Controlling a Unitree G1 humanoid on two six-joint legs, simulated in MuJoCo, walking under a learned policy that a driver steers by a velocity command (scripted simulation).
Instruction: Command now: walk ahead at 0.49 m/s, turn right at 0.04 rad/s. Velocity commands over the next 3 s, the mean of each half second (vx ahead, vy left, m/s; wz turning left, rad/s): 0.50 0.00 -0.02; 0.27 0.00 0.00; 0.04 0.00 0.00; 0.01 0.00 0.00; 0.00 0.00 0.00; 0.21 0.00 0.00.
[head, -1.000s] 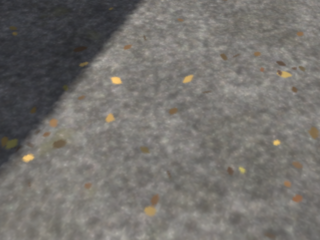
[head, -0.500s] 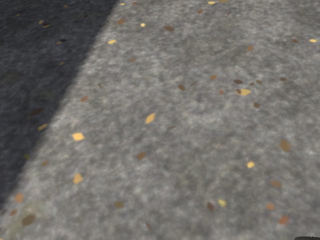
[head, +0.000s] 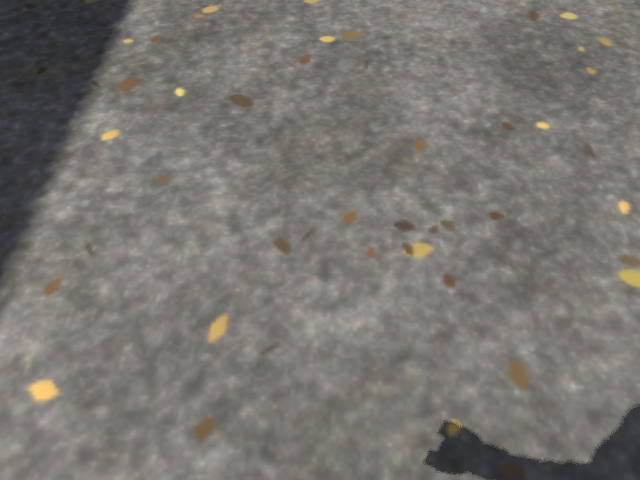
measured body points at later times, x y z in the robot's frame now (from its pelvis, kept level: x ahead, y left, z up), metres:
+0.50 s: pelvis +0.30 -0.05 +0.00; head +0.32 -0.06 +0.45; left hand +0.33 +0.23 -0.12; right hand +0.48 -0.31 -0.10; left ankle +0.46 +0.12 -0.68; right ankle +0.26 -0.15 -0.75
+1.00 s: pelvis +0.51 +0.01 -0.01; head +0.54 +0.02 +0.44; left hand +0.62 +0.28 -0.13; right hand +0.62 -0.25 -0.13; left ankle +0.56 +0.09 -0.75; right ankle +0.56 -0.16 -0.72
